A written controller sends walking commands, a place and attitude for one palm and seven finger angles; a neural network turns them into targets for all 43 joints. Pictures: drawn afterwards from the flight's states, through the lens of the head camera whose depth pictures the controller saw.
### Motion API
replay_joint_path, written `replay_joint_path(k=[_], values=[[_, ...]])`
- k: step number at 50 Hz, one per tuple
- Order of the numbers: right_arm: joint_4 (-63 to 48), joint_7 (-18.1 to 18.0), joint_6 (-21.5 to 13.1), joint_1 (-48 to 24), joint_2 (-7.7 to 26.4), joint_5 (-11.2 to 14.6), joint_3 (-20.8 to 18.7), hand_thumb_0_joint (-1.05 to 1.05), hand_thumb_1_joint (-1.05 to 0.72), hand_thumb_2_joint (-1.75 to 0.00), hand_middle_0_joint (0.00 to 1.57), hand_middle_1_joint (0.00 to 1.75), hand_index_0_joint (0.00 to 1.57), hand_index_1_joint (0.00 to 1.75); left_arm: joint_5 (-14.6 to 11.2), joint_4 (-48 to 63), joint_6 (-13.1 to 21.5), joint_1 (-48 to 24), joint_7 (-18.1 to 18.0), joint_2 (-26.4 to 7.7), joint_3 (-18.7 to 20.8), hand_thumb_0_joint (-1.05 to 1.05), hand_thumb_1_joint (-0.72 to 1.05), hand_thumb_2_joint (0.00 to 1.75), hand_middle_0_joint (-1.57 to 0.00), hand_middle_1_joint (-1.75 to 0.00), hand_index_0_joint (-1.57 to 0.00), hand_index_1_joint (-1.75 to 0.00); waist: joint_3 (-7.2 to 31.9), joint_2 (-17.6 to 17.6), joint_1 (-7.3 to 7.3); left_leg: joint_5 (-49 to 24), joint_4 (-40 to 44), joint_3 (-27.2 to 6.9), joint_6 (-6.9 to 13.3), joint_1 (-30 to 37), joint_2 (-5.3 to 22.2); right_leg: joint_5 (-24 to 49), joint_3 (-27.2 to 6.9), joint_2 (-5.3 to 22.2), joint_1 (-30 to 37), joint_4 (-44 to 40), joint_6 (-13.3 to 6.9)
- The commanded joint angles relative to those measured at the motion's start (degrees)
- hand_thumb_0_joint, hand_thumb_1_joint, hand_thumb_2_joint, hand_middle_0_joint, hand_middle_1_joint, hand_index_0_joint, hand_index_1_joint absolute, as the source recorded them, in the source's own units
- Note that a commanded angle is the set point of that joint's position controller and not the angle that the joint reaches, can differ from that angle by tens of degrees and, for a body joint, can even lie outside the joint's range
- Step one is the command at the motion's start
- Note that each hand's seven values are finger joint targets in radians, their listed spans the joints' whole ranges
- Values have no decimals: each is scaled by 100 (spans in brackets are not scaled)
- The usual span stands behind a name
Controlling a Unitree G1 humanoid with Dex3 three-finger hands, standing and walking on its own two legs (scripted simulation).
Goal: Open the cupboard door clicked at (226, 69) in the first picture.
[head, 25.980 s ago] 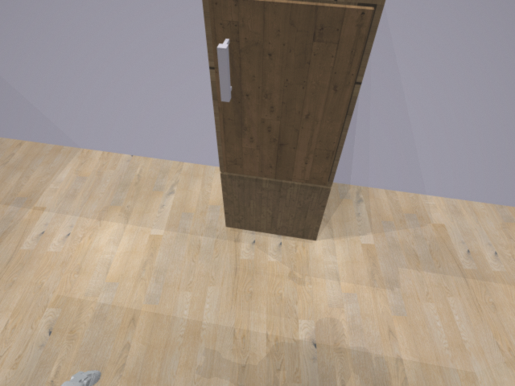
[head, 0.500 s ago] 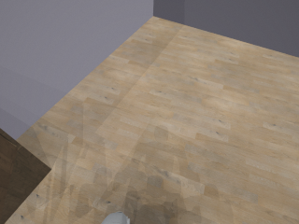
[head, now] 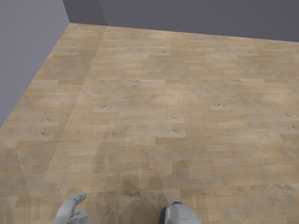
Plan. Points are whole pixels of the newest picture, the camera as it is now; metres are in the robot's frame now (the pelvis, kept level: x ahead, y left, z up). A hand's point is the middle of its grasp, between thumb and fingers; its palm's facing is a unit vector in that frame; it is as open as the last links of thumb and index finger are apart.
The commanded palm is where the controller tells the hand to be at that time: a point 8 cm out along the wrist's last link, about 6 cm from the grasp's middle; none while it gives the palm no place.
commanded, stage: walk to a spot facing it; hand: left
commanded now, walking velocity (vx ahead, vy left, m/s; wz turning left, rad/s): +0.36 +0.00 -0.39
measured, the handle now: out of the picture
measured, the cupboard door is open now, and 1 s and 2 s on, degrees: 40 40 40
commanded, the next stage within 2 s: turn to face it in 0.72 s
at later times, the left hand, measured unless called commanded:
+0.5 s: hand (98, 193) +0.23 +0.16 -0.17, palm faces -0.04 -0.98 -0.19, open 7.3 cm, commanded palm none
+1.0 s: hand (136, 99) +0.62 +0.05 -0.16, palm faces -0.28 -0.93 -0.24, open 7.4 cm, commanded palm none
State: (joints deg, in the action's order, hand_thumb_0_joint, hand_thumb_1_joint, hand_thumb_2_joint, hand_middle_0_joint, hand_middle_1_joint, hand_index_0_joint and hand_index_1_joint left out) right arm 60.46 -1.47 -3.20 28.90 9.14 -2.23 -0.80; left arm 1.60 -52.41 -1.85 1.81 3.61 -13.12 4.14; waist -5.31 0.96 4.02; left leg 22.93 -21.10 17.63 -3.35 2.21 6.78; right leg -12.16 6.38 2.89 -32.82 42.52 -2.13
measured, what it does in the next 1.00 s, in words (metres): walks ahead, turning right: right foot, then left foot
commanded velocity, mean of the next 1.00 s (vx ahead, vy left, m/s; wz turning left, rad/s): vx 0.26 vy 0.00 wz -0.13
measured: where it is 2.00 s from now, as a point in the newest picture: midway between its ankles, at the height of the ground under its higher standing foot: (170, 162)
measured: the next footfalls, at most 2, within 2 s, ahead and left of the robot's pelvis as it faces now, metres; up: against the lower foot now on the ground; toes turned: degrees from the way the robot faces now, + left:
right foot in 0.06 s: +0.16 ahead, -0.11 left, +0.00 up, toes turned -8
left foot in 0.52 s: +0.40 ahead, +0.08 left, +0.00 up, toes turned -3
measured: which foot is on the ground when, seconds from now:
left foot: down 0.00-0.06, up 0.08-0.50, down 0.52-0.90, up 0.92-1.00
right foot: up 0.00-0.04, down 0.06-0.52, up 0.54-0.90, down 0.92-1.00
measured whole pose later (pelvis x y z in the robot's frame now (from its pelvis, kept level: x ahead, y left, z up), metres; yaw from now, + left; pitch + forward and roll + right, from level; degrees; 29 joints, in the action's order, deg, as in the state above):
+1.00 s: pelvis +0.44 -0.10 -0.01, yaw -15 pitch +0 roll +0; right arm 64.1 -1.0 0.6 22.1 12.1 -0.6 -2.7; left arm 1.1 -55.4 3.0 5.4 0.0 -11.5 3.1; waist -4.1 -0.9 3.3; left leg 31.1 -59.9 4.6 -1.8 -18.8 5.5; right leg -15.1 8.1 3.8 -21.4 36.6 -2.0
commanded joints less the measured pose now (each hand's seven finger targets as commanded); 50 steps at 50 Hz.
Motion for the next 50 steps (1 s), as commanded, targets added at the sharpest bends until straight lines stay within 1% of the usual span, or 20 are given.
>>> replay_joint_path(k=[1, 2, 3, 4, 5, 9, 20, 24, 25, 26, 27, 30, 33, 35, 41, 43, 44, 45, 46, 50], values=[[-312, -6, -56, -117, 1175, 65, -234, 0, -90, -90, 20, 30, 20, 30, 11, 75, 330, 1278, -75, -391, 100, 0, 90, 90, -20, -30, -20, -30, 847, -705, -1015, -5604, -1857, -206, 490, -756, 1100, -102, 384, -580, 2809, -920, -472], [-440, 77, -79, -227, 970, 186, -200, 0, -90, -90, 20, 30, 20, 30, 41, -224, 403, 2259, -158, -963, 271, 0, 90, 90, -20, -30, -20, -30, 1588, 154, -1421, -3950, -3520, -52, 268, -2317, 673, -232, -795, 384, 4772, -1212, -818], [-723, 47, -107, -308, 569, 284, -156, 0, -90, -90, 20, 30, 20, 30, -52, -341, 418, 2831, -253, -1571, 419, 0, 90, 90, -20, -30, -20, -30, 2172, 1410, -1432, 1223, -5672, -410, -37, -4074, -328, 654, -3915, 2244, 5801, -1999, -1576], [-815, 31, -79, -817, 745, 231, -226, 0, -90, -90, 20, 30, 20, 30, -165, -269, 367, 2473, -317, -1706, 408, 0, 90, 90, -20, -30, -20, -30, 1543, 738, -1355, 1108, -6205, -1409, 91, -4549, -48, 276, -3937, 2365, 4878, -2521, -1708], [-849, 35, -61, -1082, 685, 200, -276, 0, -90, -90, 20, 30, 20, 30, -163, -110, 360, 1874, -342, -1352, 311, 0, 90, 90, -20, -30, -20, -30, 951, 534, -1010, 358, -6188, -1641, 100, -4549, 173, -207, -3459, 2026, 3860, -2697, -1424], [-388, 106, 212, -486, 421, 46, -255, 0, -90, -90, 20, 30, 20, 30, -54, 77, 511, 906, -386, -535, 73, 0, 90, 90, -20, -30, -20, -30, 346, 496, -157, -541, -4453, -1572, 6, -3258, 356, -61, -1646, 1067, 1636, -3182, -918], [-1009, 270, 24, -2382, 442, 91, -273, 0, -90, -90, 20, 30, 20, 30, -75, -552, 675, 1910, -340, -505, 51, 0, 90, 90, -20, -30, -20, -30, 143, 463, -600, -1160, -1852, -1403, 93, -3386, -117, 1343, -1755, 1011, 2917, -2931, -924], [-664, 185, -80, -1527, 717, 53, -335, 0, -90, -90, 20, 30, 20, 30, -102, -617, 654, 1804, -374, -532, 67, 0, 90, 90, -20, -30, -20, -30, 454, 116, -62, -1403, -606, -1193, 307, -1271, -437, 2399, -1316, 622, 2407, -1527, -566], [-433, 126, -113, -718, 1148, -4, -438, 0, -90, -90, 20, 30, 20, 30, -124, -543, 643, 1872, -355, -357, 50, 0, 90, 90, -20, -30, -20, -30, 944, -521, 239, -1236, -402, -2291, 670, 177, 361, 1629, -1064, 213, 1322, -226, -316], [-309, 89, -102, -3, 1764, -70, -564, 0, -90, -90, 20, 30, 20, 30, -156, -482, 652, 2152, -296, -140, -19, 0, 90, 90, -20, -30, -20, -30, 1588, -1814, 338, -1038, 26, -4069, 1361, 1287, 1890, -1202, -355, -449, 115, 1792, -84], [-332, 74, -14, 81, 1689, -23, -521, 0, -90, -90, 20, 30, 20, 30, -87, -311, 680, 1808, -309, -260, 4, 0, 90, 90, -20, -30, -20, -30, 1380, -1261, 392, -330, 556, -4654, 1653, 706, 2298, -1998, -680, -402, -266, 2742, -121], [-548, 52, -107, -867, 930, 14, -331, 0, -90, -90, 20, 30, 20, 30, 12, -299, 566, 1310, -222, -134, 47, 0, 90, 90, -20, -30, -20, -30, 264, -807, -91, -142, 1039, -3428, 1172, -989, 1682, -759, -898, 271, -634, 3184, -8], [-441, 13, -209, -917, 821, 48, -291, 0, -90, -90, 20, 30, 20, 30, 21, -335, 389, 1468, -139, 110, 26, 0, 90, 90, -20, -30, -20, -30, 572, -800, -350, -1967, 858, -1893, 1016, -912, 1279, -479, -648, 371, -220, 2072, 148], [-417, 35, -176, -940, 888, 57, -318, 0, -90, -90, 20, 30, 20, 30, 10, -235, 317, 1285, -107, 161, 18, 0, 90, 90, -20, -30, -20, -30, 471, -877, -356, -1842, 924, -1327, 978, -1222, 1164, -318, -404, 367, 183, 1135, 193], [-397, 62, -8, -845, 1027, 18, -389, 0, -90, -90, 20, 30, 20, 30, 29, 39, 277, 773, -68, 48, 82, 0, 90, 90, -20, -30, -20, -30, 165, -725, -337, -1303, 498, -951, 866, -1508, 1205, 31, 56, 83, 1038, -265, 170], [-309, 62, 32, -855, 956, 49, -293, 0, -90, -90, 20, 30, 20, 30, 37, -227, 360, 1495, -137, -97, 85, 0, 90, 90, -20, -30, -20, -30, 450, -401, -703, -1932, -541, -775, 659, -1822, 796, 344, 144, -167, 2418, -993, 69], [-274, 98, 22, -802, 753, 119, -229, 0, -90, -90, 20, 30, 20, 30, 55, -488, 465, 2217, -219, -508, 151, 0, 90, 90, -20, -30, -20, -30, 889, 423, -1013, -1695, -1830, -506, 406, -2580, 353, 677, -645, 442, 3724, -1315, -196], [-360, 124, 13, -608, 398, 192, -161, 0, -90, -90, 20, 30, 20, 30, 24, -699, 519, 2861, -314, -1158, 272, 0, 90, 90, -20, -30, -20, -30, 1478, 1886, -1154, 1012, -3569, -402, 147, -3592, -487, 1489, -2704, 2110, 4677, -2021, -867], [-453, 89, 103, -769, 594, 201, -193, 0, -90, -90, 20, 30, 20, 30, -93, -620, 477, 2726, -381, -1266, 213, 0, 90, 90, -20, -30, -20, -30, 1388, 1279, -1125, 1688, -4297, -1247, 203, -3504, -296, 1565, -2888, 2523, 4027, -2500, -1215], [-132, 56, 267, -749, 323, 148, -178, 0, -90, -90, 20, 30, 20, 30, -40, -284, 442, 1127, -505, -502, -2, 0, 90, 90, -20, -30, -20, -30, 697, 839, -409, 437, -4301, -1691, 132, -3095, 92, 1723, -949, 1951, 2198, -2599, -769]])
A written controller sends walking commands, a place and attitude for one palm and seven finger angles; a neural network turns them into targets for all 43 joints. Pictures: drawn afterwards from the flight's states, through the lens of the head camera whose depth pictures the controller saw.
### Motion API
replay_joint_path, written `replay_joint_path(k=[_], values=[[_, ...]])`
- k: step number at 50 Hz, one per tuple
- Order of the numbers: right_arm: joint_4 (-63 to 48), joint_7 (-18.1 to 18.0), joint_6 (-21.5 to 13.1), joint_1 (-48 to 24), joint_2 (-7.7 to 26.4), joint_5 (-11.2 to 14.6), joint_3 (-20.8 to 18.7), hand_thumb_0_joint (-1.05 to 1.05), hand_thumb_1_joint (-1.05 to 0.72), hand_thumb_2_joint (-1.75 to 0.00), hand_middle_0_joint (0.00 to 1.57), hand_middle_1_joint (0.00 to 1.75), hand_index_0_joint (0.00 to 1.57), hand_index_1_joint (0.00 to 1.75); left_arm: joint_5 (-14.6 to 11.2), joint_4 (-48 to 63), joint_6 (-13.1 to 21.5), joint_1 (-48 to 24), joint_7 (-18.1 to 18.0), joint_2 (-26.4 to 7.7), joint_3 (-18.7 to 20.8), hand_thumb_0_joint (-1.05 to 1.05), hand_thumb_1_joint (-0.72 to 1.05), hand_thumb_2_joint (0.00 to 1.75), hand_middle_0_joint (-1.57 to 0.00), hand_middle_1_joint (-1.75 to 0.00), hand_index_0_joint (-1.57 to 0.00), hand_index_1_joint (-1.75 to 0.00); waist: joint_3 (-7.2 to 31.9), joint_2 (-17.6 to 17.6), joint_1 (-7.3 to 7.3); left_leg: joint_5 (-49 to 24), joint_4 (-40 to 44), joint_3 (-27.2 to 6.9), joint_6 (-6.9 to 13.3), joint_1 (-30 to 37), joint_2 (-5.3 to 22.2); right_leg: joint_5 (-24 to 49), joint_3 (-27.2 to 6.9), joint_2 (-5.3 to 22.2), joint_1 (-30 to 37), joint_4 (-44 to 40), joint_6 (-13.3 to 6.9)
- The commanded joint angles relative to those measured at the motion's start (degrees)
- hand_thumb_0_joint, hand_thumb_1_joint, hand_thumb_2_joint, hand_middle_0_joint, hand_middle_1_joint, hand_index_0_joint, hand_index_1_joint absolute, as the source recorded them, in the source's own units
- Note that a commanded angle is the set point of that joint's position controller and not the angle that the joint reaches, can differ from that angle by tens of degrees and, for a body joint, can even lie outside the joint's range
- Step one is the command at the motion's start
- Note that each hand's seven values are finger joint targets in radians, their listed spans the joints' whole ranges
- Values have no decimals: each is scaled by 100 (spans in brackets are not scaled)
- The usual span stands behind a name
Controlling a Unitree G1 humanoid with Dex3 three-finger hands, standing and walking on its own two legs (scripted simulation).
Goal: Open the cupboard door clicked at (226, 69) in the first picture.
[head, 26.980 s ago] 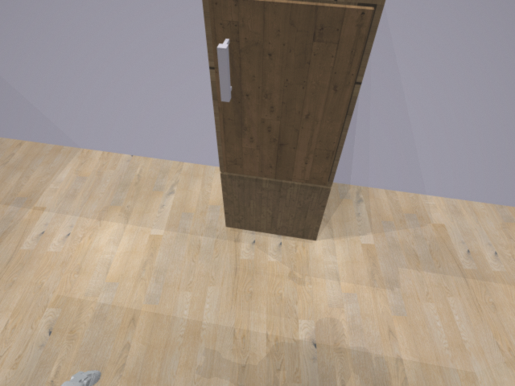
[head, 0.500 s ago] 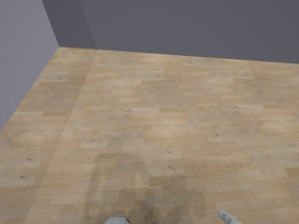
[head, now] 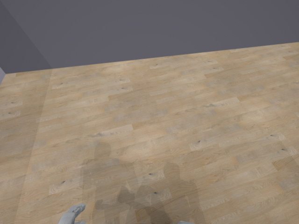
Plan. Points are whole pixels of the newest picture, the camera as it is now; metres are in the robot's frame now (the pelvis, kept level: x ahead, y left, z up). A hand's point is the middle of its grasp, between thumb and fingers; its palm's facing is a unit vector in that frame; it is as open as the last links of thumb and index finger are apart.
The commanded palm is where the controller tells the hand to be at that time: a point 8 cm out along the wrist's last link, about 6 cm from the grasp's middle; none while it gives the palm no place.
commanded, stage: turn to face it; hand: left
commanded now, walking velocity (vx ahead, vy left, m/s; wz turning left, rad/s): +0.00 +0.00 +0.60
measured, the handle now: out of the picture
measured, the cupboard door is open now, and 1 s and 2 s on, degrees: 40 40 40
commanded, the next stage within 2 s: none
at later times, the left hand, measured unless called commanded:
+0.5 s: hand out of the picture +0.15 +0.22 -0.15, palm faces +0.30 -0.91 -0.28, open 7.4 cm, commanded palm none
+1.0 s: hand out of the picture +0.02 +0.17 -0.17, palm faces +0.62 -0.75 -0.24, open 7.4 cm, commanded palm none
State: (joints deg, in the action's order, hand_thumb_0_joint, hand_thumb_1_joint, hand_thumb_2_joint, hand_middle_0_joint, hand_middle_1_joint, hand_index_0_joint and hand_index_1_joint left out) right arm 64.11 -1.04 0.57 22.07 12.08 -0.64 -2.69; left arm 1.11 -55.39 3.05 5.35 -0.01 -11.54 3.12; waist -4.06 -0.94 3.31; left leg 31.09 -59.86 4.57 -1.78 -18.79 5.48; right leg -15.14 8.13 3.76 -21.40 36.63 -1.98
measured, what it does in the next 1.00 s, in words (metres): walks ahead, turning left: left foot, then right foot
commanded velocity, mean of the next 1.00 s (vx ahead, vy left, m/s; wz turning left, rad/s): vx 0.00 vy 0.00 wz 0.60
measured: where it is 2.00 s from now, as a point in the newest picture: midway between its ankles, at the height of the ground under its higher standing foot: outside the picture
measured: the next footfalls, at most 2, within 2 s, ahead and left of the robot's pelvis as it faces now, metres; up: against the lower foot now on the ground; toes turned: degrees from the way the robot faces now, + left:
left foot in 0.20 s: +0.13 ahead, +0.13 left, +0.00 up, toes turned +15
right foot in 0.52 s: +0.19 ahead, -0.13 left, +0.00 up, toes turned +15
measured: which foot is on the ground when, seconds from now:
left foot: up 0.00-0.18, down 0.20-0.52, up 0.54-0.88, down 0.90-1.00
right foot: down 0.00-0.20, up 0.22-0.50, down 0.52-0.90, up 0.92-1.00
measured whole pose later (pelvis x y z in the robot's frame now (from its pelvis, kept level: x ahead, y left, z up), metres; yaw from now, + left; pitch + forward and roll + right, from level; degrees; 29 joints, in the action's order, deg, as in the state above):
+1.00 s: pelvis +0.12 -0.03 +0.00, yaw +37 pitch +1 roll +0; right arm 50.0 0.7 1.3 4.3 12.6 -1.0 -2.4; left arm 1.0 -54.0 -3.6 13.0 -1.0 -14.9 3.8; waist -6.3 3.3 -1.4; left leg 17.4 -35.0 3.0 2.1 -18.9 -0.1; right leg -29.6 4.3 6.6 -25.8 61.9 4.7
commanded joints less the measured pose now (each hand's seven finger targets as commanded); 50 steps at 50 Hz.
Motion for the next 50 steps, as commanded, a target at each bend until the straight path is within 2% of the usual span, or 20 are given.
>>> replay_joint_path(k=[1, 8, 10, 12, 14, 17, 20, 24, 25, 26, 27, 31, 34, 39, 41, 43, 44, 45, 46, 50], values=[[-448, 38, -67, 98, -65, -1, 28, 0, -90, -90, 20, 30, 20, 30, 31, 63, -55, 553, -155, -644, 103, 0, 90, 90, -20, -30, -20, -30, 537, 1024, -208, -429, -23, -281, -37, -736, 202, 2103, -780, 1792, 891, -1992, -713], [-568, 160, -27, 297, 84, -72, -1, 0, -90, -90, 20, 30, 20, 30, -64, 128, -217, 511, -140, -652, 183, 0, 90, 90, -20, -30, -20, -30, 582, 197, -82, -2561, 2991, 170, -22, 570, -55, 914, 270, 1309, 636, -547, -46], [-756, 68, -58, 530, 1000, -165, -226, 0, -90, -90, 20, 30, 20, 30, -116, 450, -342, 566, -139, -208, 141, 0, 90, 90, -20, -30, -20, -30, 690, -1988, 89, -4382, 4005, -2700, 1155, 773, 1776, -2357, 231, 147, -501, 1360, 552], [-774, -53, -82, 448, 999, -180, -251, 0, -90, -90, 20, 30, 20, 30, -4, 672, -352, 0, -122, -212, 158, 0, 90, 90, -20, -30, -20, -30, 731, -1424, 123, -4144, 4031, -3044, 1431, 893, 1713, -2112, -576, 29, -1258, 2853, 508], [-870, -88, -131, 99, 825, -126, -219, 0, -90, -90, 20, 30, 20, 30, -10, 598, -307, 88, -97, -282, 183, 0, 90, 90, -20, -30, -20, -30, 990, -1105, -37, -4993, 3711, -2269, 1250, 1280, 1369, -1387, -827, 90, -1433, 3107, 579], [-1011, -90, -144, -177, 881, -106, -248, 0, -90, -90, 20, 30, 20, 30, -61, 574, -335, 152, -91, -253, 148, 0, 90, 90, -20, -30, -20, -30, 1158, -642, -105, -5589, 3530, -1629, 1121, 1433, 1053, -1161, -789, -2, -1072, 2298, 652], [-1142, -40, -53, -451, 1023, -113, -324, 0, -90, -90, 20, 30, 20, 30, -67, 638, -384, 180, -99, -290, 138, 0, 90, 90, -20, -30, -20, -30, 977, -743, -115, -4694, 3661, -1736, 1088, 938, 930, -1175, -661, -171, -382, 1204, 620], [-1452, 43, 88, -1222, 1099, -55, -401, 0, -90, -90, 20, 30, 20, 30, -46, 498, -328, 1064, -111, -563, 209, 0, 90, 90, -20, -30, -20, -30, 813, -502, -532, -2763, 3287, -1684, 663, -359, 412, 158, -474, -256, 1361, -999, 536], [-1578, 95, 107, -1243, 791, 4, -367, 0, -90, -90, 20, 30, 20, 30, 41, 518, -260, 1261, -159, -1024, 298, 0, 90, 90, -20, -30, -20, -30, 767, 814, -625, -1347, 2344, -1140, 261, -1298, -220, -93, -1608, 835, 2038, -1994, 247], [-1762, 151, 115, -1416, 545, 0, -323, 0, -90, -90, 20, 30, 20, 30, 92, 607, -258, 1238, -183, -1537, 366, 0, 90, 90, -20, -30, -20, -30, 550, 2100, -705, 325, 818, -344, -91, -1753, -883, 123, -3007, 2335, 1682, -2491, -427], [-1778, 191, 153, -1416, 733, -45, -353, 0, -90, -90, 20, 30, 20, 30, 56, 718, -267, 1087, -188, -1550, 313, 0, 90, 90, -20, -30, -20, -30, 475, 1602, -639, 340, -322, -638, 7, -1567, -596, -207, -2866, 2540, 948, -2417, -781], [-1524, 259, 246, -1399, 530, -32, -296, 0, -90, -90, 20, 30, 20, 30, 40, 802, -202, 529, -198, -863, 133, 0, 90, 90, -20, -30, -20, -30, 372, 1310, -203, -651, -837, -470, -187, -1518, -307, 2096, -1079, 1483, 1068, -1779, -420], [-1575, 276, 228, -1711, 447, -8, -198, 0, -90, -90, 20, 30, 20, 30, 41, 665, -156, 1056, -197, -1022, 164, 0, 90, 90, -20, -30, -20, -30, 661, 1106, -438, -548, 315, -135, -255, -1328, -376, 3722, -642, 1506, 2005, -1338, -397], [-1745, 294, 185, -2016, 426, 22, -119, 0, -90, -90, 20, 30, 20, 30, 65, 555, -200, 1292, -173, -1318, 257, 0, 90, 90, -20, -30, -20, -30, 648, 1365, -591, -588, 1722, 232, -121, -701, -500, 4108, -406, 1688, 2139, -1023, -403], [-1740, 281, 161, -1864, 509, 23, -131, 0, -90, -90, 20, 30, 20, 30, 58, 542, -217, 1225, -150, -1321, 275, 0, 90, 90, -20, -30, -20, -30, 738, 1333, -482, -930, 2392, 287, -46, -203, -536, 3934, -240, 1680, 1975, -718, -257], [-1590, 257, 98, -1200, 853, -32, -226, 0, -90, -90, 20, 30, 20, 30, -24, 621, -230, 1022, -116, -1293, 301, 0, 90, 90, -20, -30, -20, -30, 1081, 710, -56, -2349, 3516, 119, 150, 1308, -347, 3153, 158, 1554, 1117, 384, 133], [-1539, 225, 48, -792, 1556, -91, -404, 0, -90, -90, 20, 30, 20, 30, -64, 836, -269, 979, -69, -958, 252, 0, 90, 90, -20, -30, -20, -30, 1383, -1065, 158, -4277, 3649, -1895, 862, 2465, 1179, -96, 412, 764, -535, 1730, 590], [-1468, 184, 102, -451, 1916, -43, -482, 0, -90, -90, 20, 30, 20, 30, -26, 1100, -325, 666, -93, -784, 138, 0, 90, 90, -20, -30, -20, -30, 1324, -1636, 309, -5675, 3745, -2769, 1640, 2394, 2085, -2451, -129, 349, -1324, 2648, 700], [-1416, 124, 96, -410, 1785, -34, -455, 0, -90, -90, 20, 30, 20, 30, 19, 1138, -422, 315, -151, -869, 143, 0, 90, 90, -20, -30, -20, -30, 1207, -1007, 326, -5164, 3703, -2668, 1662, 2133, 1982, -2198, -620, 412, -1524, 3029, 678], [-1649, 30, 29, -1334, 1299, -57, -334, 0, -90, -90, 20, 30, 20, 30, 4, 800, -473, 567, -67, -768, 216, 0, 90, 90, -20, -30, -20, -30, 639, -737, -227, -3999, 3909, -1648, 1077, 968, 876, -895, -820, 256, -1099, 2973, 717]])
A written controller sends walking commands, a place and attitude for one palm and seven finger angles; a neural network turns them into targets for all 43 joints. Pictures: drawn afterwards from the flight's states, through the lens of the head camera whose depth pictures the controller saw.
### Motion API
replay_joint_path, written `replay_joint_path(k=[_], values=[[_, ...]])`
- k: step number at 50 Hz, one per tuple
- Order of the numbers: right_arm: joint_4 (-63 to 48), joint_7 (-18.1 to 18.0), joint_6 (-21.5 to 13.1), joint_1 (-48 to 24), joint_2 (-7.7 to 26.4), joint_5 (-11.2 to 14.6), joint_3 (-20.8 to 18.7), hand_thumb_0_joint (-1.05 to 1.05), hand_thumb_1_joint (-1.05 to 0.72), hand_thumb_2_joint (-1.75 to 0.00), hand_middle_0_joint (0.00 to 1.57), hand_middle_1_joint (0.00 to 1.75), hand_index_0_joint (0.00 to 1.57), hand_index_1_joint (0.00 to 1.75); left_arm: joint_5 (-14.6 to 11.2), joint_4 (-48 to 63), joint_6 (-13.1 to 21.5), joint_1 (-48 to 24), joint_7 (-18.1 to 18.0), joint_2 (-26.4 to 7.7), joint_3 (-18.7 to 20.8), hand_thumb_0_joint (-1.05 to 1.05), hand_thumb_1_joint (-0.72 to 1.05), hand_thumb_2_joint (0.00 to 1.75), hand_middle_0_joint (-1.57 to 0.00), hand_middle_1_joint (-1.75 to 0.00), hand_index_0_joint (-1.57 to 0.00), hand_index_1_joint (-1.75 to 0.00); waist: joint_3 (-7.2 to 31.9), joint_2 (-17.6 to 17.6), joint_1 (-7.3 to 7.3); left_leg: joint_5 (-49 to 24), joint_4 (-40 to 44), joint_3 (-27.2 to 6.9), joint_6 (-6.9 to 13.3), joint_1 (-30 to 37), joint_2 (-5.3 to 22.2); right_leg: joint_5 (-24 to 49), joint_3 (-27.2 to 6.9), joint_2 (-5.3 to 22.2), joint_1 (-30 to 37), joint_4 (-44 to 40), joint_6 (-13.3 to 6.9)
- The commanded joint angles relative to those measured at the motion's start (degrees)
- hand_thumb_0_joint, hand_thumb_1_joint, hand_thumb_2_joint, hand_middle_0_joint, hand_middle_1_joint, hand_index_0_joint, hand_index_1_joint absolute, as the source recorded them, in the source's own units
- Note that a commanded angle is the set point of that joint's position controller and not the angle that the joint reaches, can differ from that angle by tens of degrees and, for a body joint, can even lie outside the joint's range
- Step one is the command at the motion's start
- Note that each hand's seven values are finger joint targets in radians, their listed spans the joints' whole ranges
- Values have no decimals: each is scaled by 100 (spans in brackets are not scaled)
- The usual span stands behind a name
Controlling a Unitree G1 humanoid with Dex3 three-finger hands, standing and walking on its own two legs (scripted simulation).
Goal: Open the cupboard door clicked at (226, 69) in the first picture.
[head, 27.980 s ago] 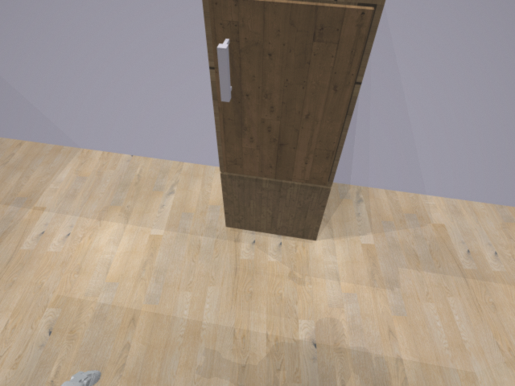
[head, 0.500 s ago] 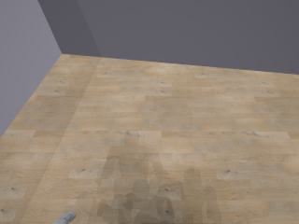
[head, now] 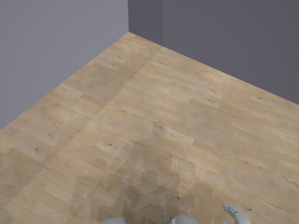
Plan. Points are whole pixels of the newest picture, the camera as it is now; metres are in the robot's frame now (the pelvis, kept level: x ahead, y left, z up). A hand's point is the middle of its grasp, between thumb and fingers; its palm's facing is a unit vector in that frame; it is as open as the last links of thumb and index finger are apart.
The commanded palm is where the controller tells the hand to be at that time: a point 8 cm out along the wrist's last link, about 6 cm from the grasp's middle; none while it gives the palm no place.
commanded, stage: turn to face it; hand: left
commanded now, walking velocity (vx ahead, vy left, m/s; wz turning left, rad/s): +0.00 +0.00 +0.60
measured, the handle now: out of the picture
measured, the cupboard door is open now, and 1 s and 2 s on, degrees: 40 40 40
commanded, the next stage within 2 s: none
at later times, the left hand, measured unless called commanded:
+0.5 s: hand out of the picture +0.05 +0.15 -0.15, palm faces +0.29 -0.93 -0.24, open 7.4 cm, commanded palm none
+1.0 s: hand out of the picture +0.00 +0.16 -0.14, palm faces +0.58 -0.75 -0.31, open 7.4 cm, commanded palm none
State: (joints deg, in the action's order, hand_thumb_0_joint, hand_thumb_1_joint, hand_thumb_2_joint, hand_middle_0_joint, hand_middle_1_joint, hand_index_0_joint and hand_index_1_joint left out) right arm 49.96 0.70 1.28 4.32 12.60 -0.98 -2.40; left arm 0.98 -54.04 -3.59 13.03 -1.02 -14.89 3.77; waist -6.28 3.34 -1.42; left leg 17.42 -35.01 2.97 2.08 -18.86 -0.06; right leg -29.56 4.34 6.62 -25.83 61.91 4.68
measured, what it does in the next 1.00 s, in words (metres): steps on the spot, turning left: right foot, then left foot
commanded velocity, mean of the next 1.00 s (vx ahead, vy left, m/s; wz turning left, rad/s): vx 0.00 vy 0.00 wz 0.60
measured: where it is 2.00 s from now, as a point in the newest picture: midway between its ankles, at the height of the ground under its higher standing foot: outside the picture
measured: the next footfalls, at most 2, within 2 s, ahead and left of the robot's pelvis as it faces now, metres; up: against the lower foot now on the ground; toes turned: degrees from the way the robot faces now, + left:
right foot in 0.26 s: +0.07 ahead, -0.16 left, +0.00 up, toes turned +7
left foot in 0.60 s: +0.03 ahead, +0.09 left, +0.00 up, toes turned +28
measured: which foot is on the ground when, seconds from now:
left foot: down 0.00-0.26, up 0.28-0.58, down 0.60-0.92, up 0.94-1.00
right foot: up 0.00-0.24, down 0.26-0.60, up 0.62-0.90, down 0.92-1.00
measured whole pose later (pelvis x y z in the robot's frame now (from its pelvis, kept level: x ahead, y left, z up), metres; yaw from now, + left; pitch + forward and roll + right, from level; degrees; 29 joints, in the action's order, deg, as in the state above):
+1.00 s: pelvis +0.04 -0.07 +0.00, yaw +37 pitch +1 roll +1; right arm 52.8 0.9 4.2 9.0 14.5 -1.1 -4.9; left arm 1.2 -48.9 -0.7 10.3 -1.2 -12.8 3.1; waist -4.8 -2.2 0.5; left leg 25.7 -52.6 -4.3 -1.5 -26.9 -2.0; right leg -18.1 4.7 3.2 -17.2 35.1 -0.5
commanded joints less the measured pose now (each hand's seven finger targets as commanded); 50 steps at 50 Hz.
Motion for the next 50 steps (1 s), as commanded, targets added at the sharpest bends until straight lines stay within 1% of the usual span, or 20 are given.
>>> replay_joint_path(k=[1, 7, 11, 13, 14, 17, 24, 27, 28, 29, 30, 31, 36, 42, 44, 45, 46, 47, 48, 50], values=[[-242, -140, -54, 386, 1242, -19, -351, 0, -90, -90, 20, 30, 20, 30, 17, 643, 188, -118, 55, -414, 149, 0, 90, 90, -20, -30, -20, -30, 879, -1211, 183, -2348, 1459, -1402, 636, 887, 1321, 643, -414, -69, -527, 239, 55], [-203, -89, 7, 477, 1256, -70, -432, 0, -90, -90, 20, 30, 20, 30, -3, 813, 210, -313, 43, -314, 115, 0, 90, 90, -20, -30, -20, -30, 779, -1322, 246, -1452, 1469, -1836, 649, 419, 1166, 523, -215, -434, 255, -1442, -1], [-294, -77, 51, 284, 1141, -7, -462, 0, -90, -90, 20, 30, 20, 30, -23, 728, 339, 279, 0, -451, 163, 0, 90, 90, -20, -30, -20, -30, 961, -1067, -69, -1423, 731, -1890, 310, -333, 781, 1564, -185, -568, 1870, -3467, -109], [-504, -17, 25, 352, 491, 52, -369, 0, -90, -90, 20, 30, 20, 30, 105, 729, 427, 518, -91, -1285, 319, 0, 90, 90, -20, -30, -20, -30, 1029, 1547, -237, 1689, -1723, -389, -439, -1799, -500, 2166, -2595, 2001, 2706, -4695, -1060], [-429, -3, 66, 390, 733, -21, -397, 0, -90, -90, 20, 30, 20, 30, 47, 783, 437, 406, -106, -1173, 244, 0, 90, 90, -20, -30, -20, -30, 987, 1135, -157, 1703, -2906, -712, -377, -1616, -150, 2234, -2473, 2177, 2015, -4634, -1385], [-167, 69, 174, 456, 598, -3, -371, 0, -90, -90, 20, 30, 20, 30, 27, 932, 407, -399, -123, -606, 109, 0, 90, 90, -20, -30, -20, -30, 639, 1014, 259, 773, -3689, -494, -535, -1520, 221, 3129, -918, 1284, 1588, -4297, -1155], [-204, 128, 105, 68, 311, 56, -189, 0, -90, -90, 20, 30, 20, 30, 72, 636, 433, 240, -94, -935, 218, 0, 90, 90, -20, -30, -20, -30, 855, 818, -92, 895, -1008, 299, -573, -778, 95, 4975, -81, 1371, 2492, -3618, -1085], [-170, 107, 66, 369, 441, 44, -215, 0, -90, -90, 20, 30, 20, 30, 38, 597, 401, 202, -58, -985, 265, 0, 90, 90, -20, -30, -20, -30, 927, 758, 80, 134, 159, 428, -460, 41, 12, 4626, 200, 1353, 2163, -3088, -820], [-90, 102, 36, 669, 600, 25, -259, 0, -90, -90, 20, 30, 20, 30, -5, 620, 382, 101, -38, -947, 274, 0, 90, 90, -20, -30, -20, -30, 1033, 419, 296, -547, 823, 347, -381, 736, 37, 4248, 393, 1262, 1734, -2550, -601], [-37, 77, -15, 1068, 1111, -26, -385, 0, -90, -90, 20, 30, 20, 30, -42, 765, 342, 112, -5, -711, 246, 0, 90, 90, -20, -30, -20, -30, 1386, -784, 498, -1956, 1095, -867, 46, 1776, 961, 2682, 682, 806, 641, -1465, -236], [6, 22, -12, 1501, 1710, -46, -543, 0, -90, -90, 20, 30, 20, 30, -66, 1037, 314, -148, 21, -287, 99, 0, 90, 90, -20, -30, -20, -30, 1432, -2297, 749, -4225, 1288, -2805, 1034, 2229, 2452, -1015, 527, 51, -765, -176, 95], [106, -24, 16, 1763, 1704, -32, -531, 0, -90, -90, 20, 30, 20, 30, 19, 1191, 228, -598, -37, -430, 74, 0, 90, 90, -20, -30, -20, -30, 1344, -1382, 858, -3487, 1238, -2789, 1274, 1923, 2602, -960, -145, 76, -901, 410, -13], [-162, -150, -61, 611, 1167, -54, -372, 0, -90, -90, 20, 30, 20, 30, 4, 782, 197, -355, 58, -320, 149, 0, 90, 90, -20, -30, -20, -30, 880, -1342, 262, -2104, 1444, -1561, 628, 811, 1331, 477, -398, -78, -481, 101, -8], [-232, -99, 33, 446, 1259, -83, -450, 0, -90, -90, 20, 30, 20, 30, -16, 818, 225, -190, 39, -267, 121, 0, 90, 90, -20, -30, -20, -30, 872, -1331, 235, -1409, 1367, -1983, 626, 303, 1150, 480, -165, -530, 624, -1847, -88], [-330, -83, 75, 209, 1228, -39, -465, 0, -90, -90, 20, 30, 20, 30, -28, 715, 278, 261, 17, -347, 153, 0, 90, 90, -20, -30, -20, -30, 884, -1142, -3, -1032, 1030, -1968, 433, -306, 927, 1180, -81, -606, 1584, -2980, -127], [-390, -59, 80, 160, 1039, 2, -447, 0, -90, -90, 20, 30, 20, 30, 4, 694, 331, 493, -19, -570, 217, 0, 90, 90, -20, -30, -20, -30, 919, -570, -147, -463, 508, -1760, 171, -850, 555, 1289, -460, -232, 2239, -3898, -216], [-501, -17, 85, 193, 657, 49, -401, 0, -90, -90, 20, 30, 20, 30, 103, 719, 396, 627, -76, -1111, 322, 0, 90, 90, -20, -30, -20, -30, 894, 1031, -239, 854, -783, -878, -286, -1798, -245, 884, -2125, 1230, 2670, -4765, -710], [-574, 22, 78, 38, 716, 1, -407, 0, -90, -90, 20, 30, 20, 30, 89, 796, 373, 435, -77, -1290, 284, 0, 90, 90, -20, -30, -20, -30, 671, 1387, -240, 1733, -2273, -537, -385, -1688, -325, 1065, -2684, 2167, 1851, -5016, -1283], [-446, 18, 135, 112, 831, -26, -445, 0, -90, -90, 20, 30, 20, 30, 49, 836, 419, 195, -105, -1011, 237, 0, 90, 90, -20, -30, -20, -30, 587, 1277, -47, 1434, -3160, -798, -360, -1625, -74, 1109, -2600, 1999, 1401, -4968, -1350], [-229, 81, 184, 252, 697, -28, -413, 0, -90, -90, 20, 30, 20, 30, 30, 926, 421, -337, -95, -645, 118, 0, 90, 90, -20, -30, -20, -30, 407, 877, 244, 724, -3695, -611, -470, -1524, 140, 2058, -1297, 1342, 1256, -4599, -1172]])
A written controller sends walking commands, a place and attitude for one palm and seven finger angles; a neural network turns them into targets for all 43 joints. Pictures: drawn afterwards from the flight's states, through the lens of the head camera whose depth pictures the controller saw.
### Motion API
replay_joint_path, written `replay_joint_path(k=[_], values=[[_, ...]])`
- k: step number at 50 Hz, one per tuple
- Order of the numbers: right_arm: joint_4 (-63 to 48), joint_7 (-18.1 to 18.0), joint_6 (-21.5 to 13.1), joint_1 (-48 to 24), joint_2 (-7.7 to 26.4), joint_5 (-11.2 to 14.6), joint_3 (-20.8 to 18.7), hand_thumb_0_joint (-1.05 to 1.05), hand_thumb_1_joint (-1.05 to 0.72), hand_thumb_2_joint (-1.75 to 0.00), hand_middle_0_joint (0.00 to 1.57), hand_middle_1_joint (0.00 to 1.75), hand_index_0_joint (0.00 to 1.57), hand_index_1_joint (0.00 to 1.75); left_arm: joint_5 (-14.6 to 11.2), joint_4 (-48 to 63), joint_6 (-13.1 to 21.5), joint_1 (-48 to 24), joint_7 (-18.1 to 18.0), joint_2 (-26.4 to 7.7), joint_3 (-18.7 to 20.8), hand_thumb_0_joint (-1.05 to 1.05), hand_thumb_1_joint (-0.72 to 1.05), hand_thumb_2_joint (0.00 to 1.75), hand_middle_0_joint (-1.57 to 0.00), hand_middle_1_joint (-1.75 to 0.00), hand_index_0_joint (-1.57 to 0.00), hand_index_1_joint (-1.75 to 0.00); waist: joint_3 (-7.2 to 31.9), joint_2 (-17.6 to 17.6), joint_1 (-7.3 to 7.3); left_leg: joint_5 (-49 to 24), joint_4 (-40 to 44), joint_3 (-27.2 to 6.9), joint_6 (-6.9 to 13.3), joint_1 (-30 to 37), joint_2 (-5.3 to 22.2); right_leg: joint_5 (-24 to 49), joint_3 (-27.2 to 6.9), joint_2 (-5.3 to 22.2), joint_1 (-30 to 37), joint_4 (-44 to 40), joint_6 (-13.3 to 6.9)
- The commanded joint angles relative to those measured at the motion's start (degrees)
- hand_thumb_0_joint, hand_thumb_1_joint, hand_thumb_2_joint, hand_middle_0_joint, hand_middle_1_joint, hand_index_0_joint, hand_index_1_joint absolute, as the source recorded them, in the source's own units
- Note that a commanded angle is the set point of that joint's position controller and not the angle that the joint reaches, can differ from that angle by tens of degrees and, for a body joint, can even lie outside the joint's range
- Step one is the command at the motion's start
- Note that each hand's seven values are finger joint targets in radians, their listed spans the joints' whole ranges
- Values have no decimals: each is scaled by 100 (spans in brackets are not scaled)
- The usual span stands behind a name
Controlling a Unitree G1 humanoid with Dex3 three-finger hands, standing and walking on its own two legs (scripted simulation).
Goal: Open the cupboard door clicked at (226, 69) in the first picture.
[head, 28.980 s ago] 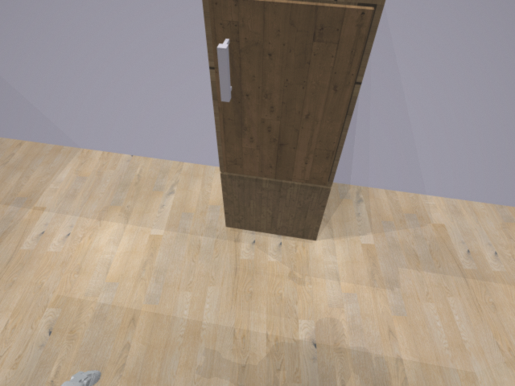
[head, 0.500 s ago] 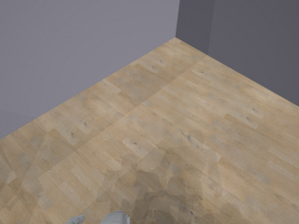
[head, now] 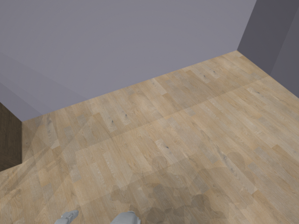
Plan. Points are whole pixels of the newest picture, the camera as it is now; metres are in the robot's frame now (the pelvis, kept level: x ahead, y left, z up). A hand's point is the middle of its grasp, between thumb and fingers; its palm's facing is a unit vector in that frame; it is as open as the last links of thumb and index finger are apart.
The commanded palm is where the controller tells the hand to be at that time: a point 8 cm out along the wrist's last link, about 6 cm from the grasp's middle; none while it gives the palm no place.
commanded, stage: turn to face it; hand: left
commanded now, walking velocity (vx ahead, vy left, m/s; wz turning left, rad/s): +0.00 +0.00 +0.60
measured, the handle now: out of the picture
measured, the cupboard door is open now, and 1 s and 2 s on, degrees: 40 40 40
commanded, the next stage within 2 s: take the last steps up to it in 1.66 s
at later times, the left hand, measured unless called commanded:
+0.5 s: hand out of the picture +0.02 +0.25 -0.16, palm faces +0.34 -0.91 -0.25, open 7.4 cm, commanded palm none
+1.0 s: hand out of the picture -0.05 +0.17 -0.16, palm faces +0.60 -0.77 -0.22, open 7.4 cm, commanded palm none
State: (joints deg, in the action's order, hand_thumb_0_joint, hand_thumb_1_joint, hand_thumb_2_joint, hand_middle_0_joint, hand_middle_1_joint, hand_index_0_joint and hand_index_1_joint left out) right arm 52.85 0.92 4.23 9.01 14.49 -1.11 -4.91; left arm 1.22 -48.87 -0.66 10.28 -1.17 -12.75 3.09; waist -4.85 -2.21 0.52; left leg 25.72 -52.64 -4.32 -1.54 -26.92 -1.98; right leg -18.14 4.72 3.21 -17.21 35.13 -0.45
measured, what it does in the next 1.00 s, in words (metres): steps on the spot, turning left: left foot, then right foot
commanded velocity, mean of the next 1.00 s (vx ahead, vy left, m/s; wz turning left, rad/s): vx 0.00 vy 0.00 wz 0.60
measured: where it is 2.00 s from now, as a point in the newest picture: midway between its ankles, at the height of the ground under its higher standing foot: outside the picture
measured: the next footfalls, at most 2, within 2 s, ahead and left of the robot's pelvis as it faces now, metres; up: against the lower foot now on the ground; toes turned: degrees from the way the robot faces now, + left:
left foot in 0.28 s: +0.03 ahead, +0.13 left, +0.00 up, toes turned +16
right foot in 0.66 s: +0.10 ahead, -0.11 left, +0.00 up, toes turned +22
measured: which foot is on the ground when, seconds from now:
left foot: up 0.00-0.26, down 0.28-0.66, up 0.68-1.00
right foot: down 0.00-0.28, up 0.30-0.64, down 0.66-1.00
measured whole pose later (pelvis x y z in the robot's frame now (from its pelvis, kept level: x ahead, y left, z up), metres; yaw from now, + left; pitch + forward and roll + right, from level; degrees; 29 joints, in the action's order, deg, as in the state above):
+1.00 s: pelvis +0.02 -0.01 +0.01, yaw +37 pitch +0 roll +2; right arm 53.6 1.6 3.9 7.0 13.8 -0.5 -4.0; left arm 1.4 -51.6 -0.5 13.4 -0.9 -11.5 2.4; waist -6.6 2.8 0.0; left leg 23.2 -40.4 4.9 -2.9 -19.9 0.8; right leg -19.5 12.8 9.0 -12.0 32.3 1.4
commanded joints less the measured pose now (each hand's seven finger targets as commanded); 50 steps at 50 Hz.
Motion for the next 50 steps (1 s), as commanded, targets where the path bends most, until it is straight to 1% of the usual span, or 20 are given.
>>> replay_joint_path(k=[1, 8, 12, 13, 14, 15, 16, 21, 27, 31, 32, 33, 34, 35, 37, 39, 42, 46, 49, 50], values=[[-493, 86, -102, -128, 384, 9, -127, 0, -90, -90, 20, 30, 20, 30, 22, 435, 130, -110, -86, -785, 177, 0, 90, 90, -20, -30, -20, -30, 408, 1446, 99, -163, -1693, 256, -159, -605, 342, 1531, -901, 1544, 543, -1776, -601], [-562, 107, -178, -625, 112, 71, 48, 0, -90, -90, 20, 30, 20, 30, 58, 86, 147, 714, -72, -1129, 292, 0, 90, 90, -20, -30, -20, -30, 716, 1393, -348, 129, 768, 972, -185, 18, 246, 3744, -177, 1751, 1694, -1032, -610], [-449, 75, -255, -74, 332, 55, 12, 0, -90, -90, 20, 30, 20, 30, -12, 42, 99, 570, -19, -1162, 353, 0, 90, 90, -20, -30, -20, -30, 923, 1177, -19, -1160, 2564, 1063, -15, 1456, 173, 3110, 304, 1670, 1023, -161, -155], [-377, 56, -306, 290, 754, 17, -92, 0, -90, -90, 20, 30, 20, 30, -54, 145, 64, 518, 7, -989, 338, 0, 90, 90, -20, -30, -20, -30, 1179, 183, 204, -2297, 2966, 242, 278, 2494, 848, 1960, 569, 1375, 58, 788, 168], [-336, 9, -318, 732, 1403, -28, -272, 0, -90, -90, 20, 30, 20, 30, -82, 422, 39, 340, 54, -548, 210, 0, 90, 90, -20, -30, -20, -30, 1274, -1604, 459, -4654, 3060, -1892, 1202, 3227, 2464, -1752, 639, 518, -1599, 2106, 603], [-198, -35, -270, 1111, 1561, -17, -278, 0, -90, -90, 20, 30, 20, 30, -6, 616, -30, -75, 6, -625, 169, 0, 90, 90, -20, -30, -20, -30, 1229, -1074, 615, -4515, 3007, -1921, 1635, 2886, 2791, -2134, -49, 440, -1761, 2806, 486], [-197, -118, -314, 1026, 1344, -26, -237, 0, -90, -90, 20, 30, 20, 30, 0, 548, -55, -281, -38, -551, 177, 0, 90, 90, -20, -30, -20, -30, 1309, -1317, 517, -4521, 2939, -1815, 1526, 2842, 2397, -1794, -336, 442, -1956, 3070, 476], [-411, -196, -381, 196, 930, -23, -90, 0, -90, -90, 20, 30, 20, 30, -23, 179, -95, 10, 63, -553, 210, 0, 90, 90, -20, -30, -20, -30, 808, -493, 36, -3659, 3176, -856, 1045, 1963, 1517, -545, -471, 263, -1458, 2787, 539], [-383, -141, -297, 179, 999, -61, -156, 0, -90, -90, 20, 30, 20, 30, -38, 325, -100, -179, 50, -510, 180, 0, 90, 90, -20, -30, -20, -30, 646, -765, 83, -2573, 3252, -1268, 1038, 1415, 1347, -679, -330, -66, -668, 1291, 490], [-502, -118, -246, -97, 979, -12, -201, 0, -90, -90, 20, 30, 20, 30, -66, 241, 6, 385, 7, -604, 216, 0, 90, 90, -20, -30, -20, -30, 765, -542, -214, -2439, 2712, -1404, 769, 639, 1035, 245, -221, -271, 869, -570, 389], [-555, -94, -246, -95, 754, 30, -177, 0, -90, -90, 20, 30, 20, 30, -41, 200, 60, 591, -35, -835, 278, 0, 90, 90, -20, -30, -20, -30, 880, -34, -324, -1813, 2217, -1232, 507, 41, 688, 338, -714, 214, 1659, -1388, 260], [-652, -59, -254, -50, 382, 73, -126, 0, -90, -90, 20, 30, 20, 30, 56, 190, 109, 741, -91, -1360, 385, 0, 90, 90, -20, -30, -20, -30, 885, 1571, -406, -69, 898, -146, 41, -920, -142, 433, -2258, 1762, 2141, -1965, -268], [-733, -24, -247, -132, 491, 21, -140, 0, -90, -90, 20, 30, 20, 30, 48, 263, 87, 626, -83, -1506, 334, 0, 90, 90, -20, -30, -20, -30, 713, 1743, -384, 962, -558, 132, -26, -803, -164, 779, -2561, 2568, 1305, -2076, -837], [-588, -23, -167, -120, 589, -4, -180, 0, -90, -90, 20, 30, 20, 30, 16, 295, 128, 396, -114, -1208, 294, 0, 90, 90, -20, -30, -20, -30, 588, 1719, -239, 675, -1406, -84, -14, -718, 93, 614, -2462, 2331, 777, -2089, -894], [-428, 42, -100, -45, 469, -11, -155, 0, -90, -90, 20, 30, 20, 30, -1, 403, 97, -154, -109, -846, 187, 0, 90, 90, -20, -30, -20, -30, 244, 1448, 40, -27, -1913, 117, -118, -696, 333, 1210, -1257, 1720, 524, -1864, -695], [-397, 82, -101, -36, 308, 10, -81, 0, -90, -90, 20, 30, 20, 30, 5, 387, 143, -74, -90, -767, 155, 0, 90, 90, -20, -30, -20, -30, 391, 1457, 46, -172, -1415, 383, -225, -590, 344, 2306, -548, 1483, 866, -1633, -557], [-426, 97, -112, -331, 187, 41, -10, 0, -90, -90, 20, 30, 20, 30, 26, 209, 153, 387, -87, -943, 220, 0, 90, 90, -20, -30, -20, -30, 567, 1195, -178, 23, -270, 714, -268, -305, 307, 3246, -254, 1589, 1447, -1338, -566], [-505, 102, -176, -526, 131, 72, 49, 0, -90, -90, 20, 30, 20, 30, 57, 26, 135, 676, -71, -1126, 291, 0, 90, 90, -20, -30, -20, -30, 696, 1494, -329, 130, 848, 978, -175, 111, 228, 3791, -148, 1752, 1702, -996, -581], [-426, 70, -236, -166, 267, 56, 34, 0, -90, -90, 20, 30, 20, 30, 11, 16, 100, 549, -35, -1175, 356, 0, 90, 90, -20, -30, -20, -30, 788, 1305, -90, -773, 2116, 1105, -65, 1067, 158, 3318, 183, 1711, 1223, -423, -290], [-351, 68, -267, 162, 469, 36, -25, 0, -90, -90, 20, 30, 20, 30, -38, 53, 73, 459, -12, -1124, 353, 0, 90, 90, -20, -30, -20, -30, 943, 838, 141, -1547, 2775, 951, 34, 1886, 265, 2748, 420, 1620, 672, 191, -45]])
